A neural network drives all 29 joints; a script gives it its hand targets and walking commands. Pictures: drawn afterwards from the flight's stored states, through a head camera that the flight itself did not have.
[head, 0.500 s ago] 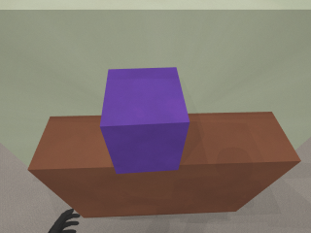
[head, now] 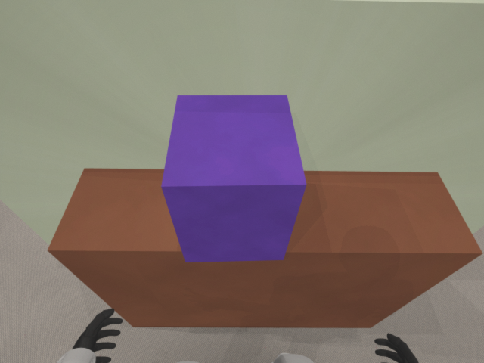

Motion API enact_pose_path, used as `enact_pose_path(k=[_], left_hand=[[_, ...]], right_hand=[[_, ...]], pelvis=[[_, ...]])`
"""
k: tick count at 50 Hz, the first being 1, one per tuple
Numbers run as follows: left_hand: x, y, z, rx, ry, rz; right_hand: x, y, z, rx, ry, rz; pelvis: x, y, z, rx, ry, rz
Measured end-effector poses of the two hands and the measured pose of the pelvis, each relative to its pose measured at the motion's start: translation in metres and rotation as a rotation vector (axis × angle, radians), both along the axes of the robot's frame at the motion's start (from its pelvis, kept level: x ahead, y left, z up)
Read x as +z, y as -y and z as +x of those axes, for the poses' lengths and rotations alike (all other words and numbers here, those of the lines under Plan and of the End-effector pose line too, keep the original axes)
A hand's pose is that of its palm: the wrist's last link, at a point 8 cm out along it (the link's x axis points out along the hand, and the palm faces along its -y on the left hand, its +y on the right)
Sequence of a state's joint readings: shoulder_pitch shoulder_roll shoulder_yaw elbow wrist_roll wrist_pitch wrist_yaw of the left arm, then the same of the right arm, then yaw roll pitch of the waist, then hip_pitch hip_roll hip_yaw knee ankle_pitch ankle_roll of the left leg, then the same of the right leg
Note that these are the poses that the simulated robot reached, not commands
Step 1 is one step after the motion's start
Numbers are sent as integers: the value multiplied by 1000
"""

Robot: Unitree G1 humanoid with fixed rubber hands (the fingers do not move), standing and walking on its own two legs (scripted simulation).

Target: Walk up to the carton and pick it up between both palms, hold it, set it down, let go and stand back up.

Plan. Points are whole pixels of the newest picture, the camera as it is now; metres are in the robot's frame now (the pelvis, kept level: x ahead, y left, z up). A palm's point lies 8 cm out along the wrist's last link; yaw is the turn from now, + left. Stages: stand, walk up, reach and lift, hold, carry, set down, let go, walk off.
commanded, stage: reach and lift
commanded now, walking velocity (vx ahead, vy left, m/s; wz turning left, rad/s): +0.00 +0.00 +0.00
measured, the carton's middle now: (233, 182) +0.42 +0.03 +0.03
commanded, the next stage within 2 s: none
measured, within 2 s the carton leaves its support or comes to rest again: neither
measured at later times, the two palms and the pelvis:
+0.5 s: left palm (96, 320) +0.18 +0.25 -0.04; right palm (388, 335) +0.17 -0.22 -0.04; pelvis +0.03 +0.00 +0.02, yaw +1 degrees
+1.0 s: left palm (105, 308) +0.19 +0.22 -0.01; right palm (379, 316) +0.19 -0.20 -0.01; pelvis +0.05 +0.02 +0.03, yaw +1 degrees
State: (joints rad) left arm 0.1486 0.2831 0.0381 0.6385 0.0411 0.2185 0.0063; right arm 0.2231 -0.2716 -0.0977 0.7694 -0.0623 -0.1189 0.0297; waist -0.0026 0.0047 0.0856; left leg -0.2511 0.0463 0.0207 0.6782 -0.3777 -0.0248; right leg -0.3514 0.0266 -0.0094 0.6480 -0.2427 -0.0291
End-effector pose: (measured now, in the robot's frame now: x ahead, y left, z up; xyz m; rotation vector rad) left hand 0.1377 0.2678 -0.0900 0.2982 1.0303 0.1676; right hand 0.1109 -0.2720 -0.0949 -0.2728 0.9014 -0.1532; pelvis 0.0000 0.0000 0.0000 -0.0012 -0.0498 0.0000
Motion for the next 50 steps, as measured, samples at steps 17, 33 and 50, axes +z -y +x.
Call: enact_pose_path(k=[17, 33, 50], left_hand=[[40, 25, 43, 32, 204, -80], [55, 30, 53, 25, 391, -128], [79, 45, 54, 20, 590, -161]], right_hand=[[46, -33, 60, 47, 215, 61], [64, -60, 75, 31, 320, 120], [86, -71, 83, 30, 466, 175]], pelvis=[[19, 8, 23, 23, 61, 8], [26, -19, 41, 4, 47, -11], [26, -25, 47, 9, 72, -21]])
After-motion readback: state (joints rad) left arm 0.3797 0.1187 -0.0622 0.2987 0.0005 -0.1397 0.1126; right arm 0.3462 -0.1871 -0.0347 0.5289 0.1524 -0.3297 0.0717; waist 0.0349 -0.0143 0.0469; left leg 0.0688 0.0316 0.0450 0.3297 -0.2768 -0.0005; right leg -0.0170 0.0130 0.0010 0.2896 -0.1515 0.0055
